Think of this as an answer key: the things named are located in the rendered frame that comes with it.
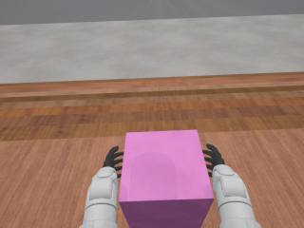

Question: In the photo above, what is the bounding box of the right robot hand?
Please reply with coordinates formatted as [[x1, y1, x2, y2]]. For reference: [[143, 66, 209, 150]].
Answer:
[[202, 143, 225, 178]]

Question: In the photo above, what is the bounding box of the robot left forearm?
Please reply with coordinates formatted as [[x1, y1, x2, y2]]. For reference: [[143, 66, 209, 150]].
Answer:
[[79, 166, 118, 228]]

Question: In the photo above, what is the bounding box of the carton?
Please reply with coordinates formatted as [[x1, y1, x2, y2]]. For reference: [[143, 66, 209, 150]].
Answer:
[[118, 129, 215, 228]]

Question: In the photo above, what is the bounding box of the left robot hand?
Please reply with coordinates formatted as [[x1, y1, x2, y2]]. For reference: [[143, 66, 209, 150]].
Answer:
[[103, 145, 124, 178]]

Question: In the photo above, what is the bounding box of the robot right forearm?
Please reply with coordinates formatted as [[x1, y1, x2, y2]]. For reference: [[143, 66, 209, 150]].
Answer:
[[212, 164, 261, 228]]

